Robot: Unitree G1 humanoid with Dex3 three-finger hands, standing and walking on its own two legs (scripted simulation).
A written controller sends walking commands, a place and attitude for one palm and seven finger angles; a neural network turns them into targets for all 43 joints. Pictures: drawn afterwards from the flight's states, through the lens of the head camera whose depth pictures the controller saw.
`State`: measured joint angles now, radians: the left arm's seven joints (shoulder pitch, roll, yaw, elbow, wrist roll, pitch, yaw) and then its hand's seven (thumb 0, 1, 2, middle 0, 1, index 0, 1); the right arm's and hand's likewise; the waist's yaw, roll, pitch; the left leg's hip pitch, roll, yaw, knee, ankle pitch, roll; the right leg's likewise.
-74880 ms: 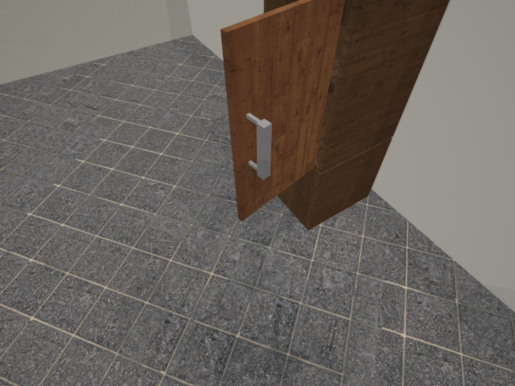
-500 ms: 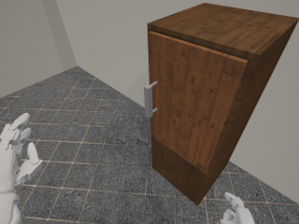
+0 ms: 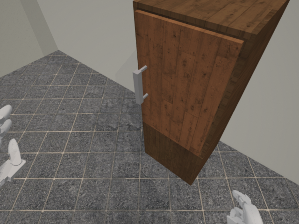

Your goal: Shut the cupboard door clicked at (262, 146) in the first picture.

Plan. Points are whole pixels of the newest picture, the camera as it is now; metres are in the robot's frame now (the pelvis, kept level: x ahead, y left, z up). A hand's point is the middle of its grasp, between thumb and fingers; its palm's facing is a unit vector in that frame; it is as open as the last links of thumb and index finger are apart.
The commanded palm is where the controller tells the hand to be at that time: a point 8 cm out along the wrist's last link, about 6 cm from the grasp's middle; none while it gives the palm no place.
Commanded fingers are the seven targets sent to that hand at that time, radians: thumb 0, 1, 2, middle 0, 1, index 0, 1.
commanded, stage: step back with the hand held close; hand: left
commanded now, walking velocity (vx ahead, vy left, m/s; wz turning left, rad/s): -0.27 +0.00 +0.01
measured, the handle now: (142, 85) +0.65 +0.07 -0.03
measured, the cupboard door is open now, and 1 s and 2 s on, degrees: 0 0 0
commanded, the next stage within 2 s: stop stepping back and stand still in 1.10 s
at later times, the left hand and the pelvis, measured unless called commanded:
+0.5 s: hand out of the picture +0.12 +0.29 +0.16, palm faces +0.51 -0.74 -0.44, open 7.4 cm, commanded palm +0.06 +0.32 +0.18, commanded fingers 0.00 0.90 0.90 -0.20 -0.30 -0.20 -0.30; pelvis -0.07 +0.01 -0.02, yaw +2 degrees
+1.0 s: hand out of the picture +0.06 +0.29 +0.17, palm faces +0.49 -0.77 -0.42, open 7.4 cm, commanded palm +0.00 +0.31 +0.18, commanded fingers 0.00 0.90 0.90 -0.20 -0.30 -0.20 -0.30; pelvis -0.14 +0.01 +0.00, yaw +0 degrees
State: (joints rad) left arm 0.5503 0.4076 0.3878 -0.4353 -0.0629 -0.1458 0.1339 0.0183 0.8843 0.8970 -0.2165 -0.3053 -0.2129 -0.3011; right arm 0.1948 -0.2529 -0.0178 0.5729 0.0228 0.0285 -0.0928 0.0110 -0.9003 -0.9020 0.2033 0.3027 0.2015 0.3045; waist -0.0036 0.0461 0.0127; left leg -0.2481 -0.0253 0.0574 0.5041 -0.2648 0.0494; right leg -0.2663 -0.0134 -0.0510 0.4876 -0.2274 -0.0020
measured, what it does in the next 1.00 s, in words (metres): walks backwards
